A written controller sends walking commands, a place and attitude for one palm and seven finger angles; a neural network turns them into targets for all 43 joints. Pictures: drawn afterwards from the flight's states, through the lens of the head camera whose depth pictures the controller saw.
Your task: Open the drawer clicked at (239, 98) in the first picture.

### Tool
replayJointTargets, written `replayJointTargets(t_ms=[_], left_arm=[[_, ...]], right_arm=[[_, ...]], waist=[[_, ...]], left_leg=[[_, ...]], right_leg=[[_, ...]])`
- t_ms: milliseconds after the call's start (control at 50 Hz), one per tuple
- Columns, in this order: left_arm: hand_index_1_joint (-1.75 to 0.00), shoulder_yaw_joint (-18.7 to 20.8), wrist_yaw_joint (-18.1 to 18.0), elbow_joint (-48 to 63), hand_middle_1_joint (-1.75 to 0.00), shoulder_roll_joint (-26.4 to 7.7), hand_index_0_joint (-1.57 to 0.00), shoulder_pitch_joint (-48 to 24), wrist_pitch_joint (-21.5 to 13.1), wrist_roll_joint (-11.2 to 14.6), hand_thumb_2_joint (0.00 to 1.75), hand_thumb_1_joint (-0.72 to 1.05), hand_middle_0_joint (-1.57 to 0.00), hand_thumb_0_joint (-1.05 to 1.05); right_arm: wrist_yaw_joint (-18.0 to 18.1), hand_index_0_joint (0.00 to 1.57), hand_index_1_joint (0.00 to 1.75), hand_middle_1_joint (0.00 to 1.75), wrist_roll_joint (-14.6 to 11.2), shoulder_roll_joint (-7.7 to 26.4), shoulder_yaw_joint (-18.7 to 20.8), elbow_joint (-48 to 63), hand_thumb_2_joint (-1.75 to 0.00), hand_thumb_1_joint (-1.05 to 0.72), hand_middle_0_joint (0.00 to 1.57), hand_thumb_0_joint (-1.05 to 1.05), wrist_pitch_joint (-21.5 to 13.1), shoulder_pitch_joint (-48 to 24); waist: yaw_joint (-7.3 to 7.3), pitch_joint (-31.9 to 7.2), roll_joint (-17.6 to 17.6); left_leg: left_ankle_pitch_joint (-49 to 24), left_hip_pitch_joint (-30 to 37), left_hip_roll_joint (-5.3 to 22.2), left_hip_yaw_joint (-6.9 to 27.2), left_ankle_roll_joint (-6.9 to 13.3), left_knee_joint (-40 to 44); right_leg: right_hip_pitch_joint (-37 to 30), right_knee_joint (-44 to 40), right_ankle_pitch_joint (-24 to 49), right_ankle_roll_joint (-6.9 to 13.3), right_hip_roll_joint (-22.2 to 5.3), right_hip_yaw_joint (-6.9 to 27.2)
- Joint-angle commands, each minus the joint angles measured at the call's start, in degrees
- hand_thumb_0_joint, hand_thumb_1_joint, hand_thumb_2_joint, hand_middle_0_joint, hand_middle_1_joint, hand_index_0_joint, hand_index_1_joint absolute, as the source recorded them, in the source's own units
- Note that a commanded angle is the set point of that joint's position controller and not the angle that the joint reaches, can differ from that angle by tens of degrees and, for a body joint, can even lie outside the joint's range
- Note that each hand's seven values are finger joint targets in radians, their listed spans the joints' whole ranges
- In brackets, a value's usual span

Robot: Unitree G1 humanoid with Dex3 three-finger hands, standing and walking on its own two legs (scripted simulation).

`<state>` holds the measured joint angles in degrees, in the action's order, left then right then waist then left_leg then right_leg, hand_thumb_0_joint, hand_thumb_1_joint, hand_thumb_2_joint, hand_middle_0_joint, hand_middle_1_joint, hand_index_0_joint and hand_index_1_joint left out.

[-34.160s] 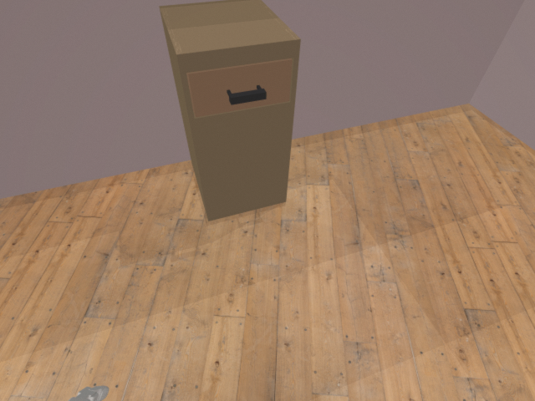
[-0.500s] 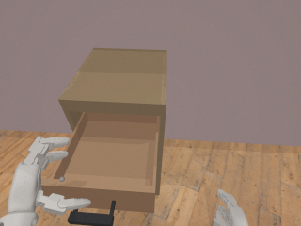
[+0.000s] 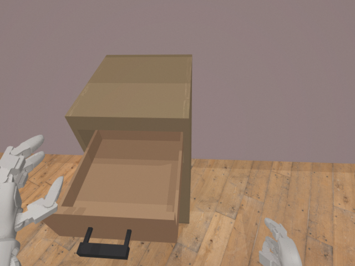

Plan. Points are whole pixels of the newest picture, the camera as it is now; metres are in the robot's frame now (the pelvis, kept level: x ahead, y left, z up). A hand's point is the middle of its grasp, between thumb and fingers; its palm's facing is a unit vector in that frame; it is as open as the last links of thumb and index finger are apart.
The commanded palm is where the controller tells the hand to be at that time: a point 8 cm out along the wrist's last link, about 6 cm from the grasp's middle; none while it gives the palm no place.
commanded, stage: draw the hand back to the body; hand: left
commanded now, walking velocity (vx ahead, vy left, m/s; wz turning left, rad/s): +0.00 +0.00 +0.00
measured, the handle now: (106, 241) +0.20 +0.22 -0.11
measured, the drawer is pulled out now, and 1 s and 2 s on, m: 0.29 0.29 0.29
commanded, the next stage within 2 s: step back with the hand held close in 0.24 s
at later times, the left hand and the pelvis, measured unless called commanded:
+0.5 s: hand (52, 194) +0.19 +0.24 +0.16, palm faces +0.39 -0.80 -0.45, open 7.4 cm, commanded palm +0.12 +0.27 +0.17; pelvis -0.01 -0.01 +0.00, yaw +1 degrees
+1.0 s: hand (35, 213) +0.15 +0.25 +0.15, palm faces +0.35 -0.81 -0.47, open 7.4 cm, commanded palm +0.10 +0.29 +0.17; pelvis -0.04 +0.02 -0.01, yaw -2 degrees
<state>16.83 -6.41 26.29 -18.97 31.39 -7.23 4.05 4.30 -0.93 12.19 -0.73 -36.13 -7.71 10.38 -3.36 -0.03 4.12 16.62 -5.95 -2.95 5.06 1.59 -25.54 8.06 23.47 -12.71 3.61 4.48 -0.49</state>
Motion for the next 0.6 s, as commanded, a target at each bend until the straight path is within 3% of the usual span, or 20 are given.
replayJointTargets(t_ms=[0,60,80,140,180,240,300,320,340,360,380,400,460,500,520,580], left_arm=[[-0.32,5.31,-0.56,10.68,-0.32,-8.36,-0.20,-2.51,-3.92,0.56,0.88,0.87,-0.20,0.00],[-0.30,5.09,-0.36,10.39,-0.30,-8.28,-0.20,-2.71,-4.08,0.73,0.90,0.90,-0.20,0.00],[-0.30,6.51,-0.47,10.36,-0.30,-9.77,-0.20,-2.92,-4.22,0.71,0.90,0.90,-0.20,0.00],[-0.30,7.14,-0.60,11.49,-0.30,-10.42,-0.20,-3.61,-4.60,0.54,0.90,0.90,-0.20,0.00],[-0.30,7.21,-0.65,11.48,-0.30,-10.37,-0.20,-2.98,-4.48,0.76,0.90,0.90,-0.20,0.00],[-0.30,6.48,-0.46,9.93,-0.30,-9.52,-0.20,-3.57,-4.31,0.73,0.90,0.90,-0.20,0.00],[-0.30,5.43,-0.33,11.07,-0.30,-8.91,-0.20,-3.68,-4.51,0.76,0.90,0.90,-0.20,0.00],[-0.30,5.95,-0.41,11.11,-0.30,-9.47,-0.20,-4.56,-4.40,0.68,0.90,0.90,-0.20,0.00],[-0.30,16.10,-1.79,17.37,-0.30,-18.36,-0.20,-12.19,-7.19,-0.69,0.90,0.90,-0.20,0.00],[-0.30,12.09,-1.49,11.10,-0.30,-12.50,-0.20,-6.21,-7.90,-1.29,0.90,0.90,-0.20,0.00],[-0.30,9.69,-1.28,9.10,-0.30,-9.85,-0.20,-2.47,-7.44,-1.76,0.90,0.90,-0.20,0.00],[-0.30,8.34,-1.05,7.77,-0.30,-8.26,-0.20,-0.22,-7.13,-1.99,0.90,0.90,-0.20,0.00],[-0.30,7.65,-0.91,11.28,-0.30,-8.01,-0.20,3.58,-8.11,-1.74,0.90,0.90,-0.20,0.00],[-0.30,8.98,-1.26,13.89,-0.30,-9.49,-0.20,5.25,-8.15,-1.56,0.90,0.90,-0.20,0.00],[-0.30,9.39,-1.30,16.32,-0.30,-10.52,-0.20,4.85,-8.22,-1.57,0.90,0.90,-0.20,0.00],[-0.30,11.56,-2.02,20.46,-0.30,-12.93,-0.20,5.81,-8.06,-1.66,0.90,0.90,-0.20,0.00]], right_arm=[[-0.01,0.20,0.30,0.30,-0.29,4.81,1.74,9.58,-0.90,-0.90,0.20,0.00,-3.21,-8.02],[-0.11,0.20,0.30,0.30,-0.38,4.85,1.81,9.69,-0.90,-0.90,0.20,0.00,-3.02,-8.31],[-0.10,0.20,0.30,0.30,-0.25,4.97,1.86,9.63,-0.90,-0.90,0.20,0.00,-2.98,-8.42],[-0.02,0.20,0.30,0.30,-0.15,4.84,1.81,9.46,-0.90,-0.90,0.20,0.00,-3.20,-8.45],[0.01,0.20,0.30,0.30,-0.21,4.68,1.78,9.67,-0.90,-0.90,0.20,0.00,-3.19,-8.45],[0.08,0.20,0.30,0.30,-0.14,4.51,1.74,9.25,-0.90,-0.90,0.20,0.00,-3.08,-8.57],[0.08,0.20,0.30,0.30,-0.41,4.59,1.89,9.93,-0.90,-0.90,0.20,0.00,-3.12,-8.49],[0.21,0.20,0.30,0.30,-0.31,4.78,1.90,9.66,-0.90,-0.90,0.20,0.00,-3.20,-8.53],[0.21,0.20,0.30,0.30,-0.15,6.88,2.70,11.50,-0.90,-0.90,0.20,0.00,-2.13,-5.91],[-0.17,0.20,0.30,0.30,0.68,6.16,3.10,9.65,-0.90,-0.90,0.20,0.00,-1.37,-5.74],[-0.65,0.20,0.30,0.30,0.26,6.10,3.47,10.49,-0.90,-0.90,0.20,0.00,-0.74,-5.75],[-1.20,0.20,0.30,0.30,-0.09,5.95,3.46,10.84,-0.90,-0.90,0.20,0.00,0.05,-5.66],[-1.89,0.20,0.30,0.30,-0.49,6.09,3.76,11.47,-0.90,-0.90,0.20,0.00,1.24,-5.48],[-1.98,0.20,0.30,0.30,-0.62,6.21,3.96,11.90,-0.90,-0.90,0.20,0.00,2.02,-6.29],[-1.74,0.20,0.30,0.30,-0.57,6.75,4.13,12.30,-0.90,-0.90,0.20,0.00,2.16,-6.87],[-1.32,0.20,0.30,0.30,-0.62,6.55,4.30,13.21,-0.90,-0.90,0.20,0.00,2.50,-7.08]], waist=[[0.47,-2.57,-1.25],[0.53,-1.41,-2.18],[0.16,-2.85,-3.02],[0.23,-3.58,-0.92],[0.11,-4.31,-1.41],[0.49,-1.67,-1.22],[0.63,-2.11,-1.36],[0.56,-1.60,0.02],[2.04,5.23,-2.68],[2.72,3.35,-9.12],[2.87,2.36,-12.04],[2.99,0.35,-12.45],[3.40,-5.34,-6.46],[3.38,-7.70,-4.82],[3.45,-7.80,-2.27],[3.37,-11.56,-1.47]], left_leg=[[-12.26,-2.71,3.35,-2.49,0.08,3.82],[-11.10,-3.11,3.26,-2.58,0.26,3.84],[-10.77,-3.01,3.18,-2.65,0.35,3.90],[-11.17,-2.36,2.87,-3.13,0.24,3.48],[-11.68,-2.28,2.91,-3.09,0.33,3.47],[-10.44,-2.60,2.75,-3.02,0.27,3.52],[-10.19,-2.19,2.98,-2.94,0.41,3.61],[-10.10,-2.22,2.77,-2.98,0.25,3.55],[-5.04,-6.61,3.22,1.37,0.95,1.76],[-3.69,-6.44,2.93,1.75,1.32,-0.96],[-3.98,-5.81,2.84,1.43,1.33,-3.42],[-4.17,-5.52,2.54,0.21,1.42,-5.37],[-6.00,-6.01,2.93,-0.75,1.25,-4.30],[-9.93,-6.60,4.06,-0.32,1.38,-1.12],[-14.13,-7.05,5.14,0.62,1.39,0.01],[-23.84,-9.15,7.09,1.99,1.35,0.55]], right_leg=[[-2.67,-4.28,7.33,-2.01,-5.51,0.99],[-2.34,-5.21,5.95,-2.11,-5.60,1.59],[-2.99,-5.33,5.49,-2.27,-5.73,1.54],[-3.28,-5.83,6.37,-2.26,-5.86,2.02],[-3.91,-5.53,7.20,-2.39,-5.91,2.10],[-2.27,-6.61,5.41,-2.42,-5.75,2.20],[-2.27,-6.31,4.58,-2.52,-5.80,2.23],[-1.89,-6.88,4.41,-2.31,-5.60,2.42],[4.10,-10.60,4.53,-1.91,-8.33,10.78],[3.66,-11.27,3.02,-1.94,-10.05,11.56],[4.28,-11.64,4.12,-2.30,-11.71,13.28],[4.54,-11.36,4.83,-2.53,-12.94,12.98],[1.83,-8.02,9.28,-1.54,-14.14,10.98],[-0.30,-5.31,11.65,-2.10,-12.45,8.28],[-0.58,-3.47,15.38,-2.21,-11.34,7.17],[-5.55,1.79,24.01,-3.10,-9.33,4.56]])
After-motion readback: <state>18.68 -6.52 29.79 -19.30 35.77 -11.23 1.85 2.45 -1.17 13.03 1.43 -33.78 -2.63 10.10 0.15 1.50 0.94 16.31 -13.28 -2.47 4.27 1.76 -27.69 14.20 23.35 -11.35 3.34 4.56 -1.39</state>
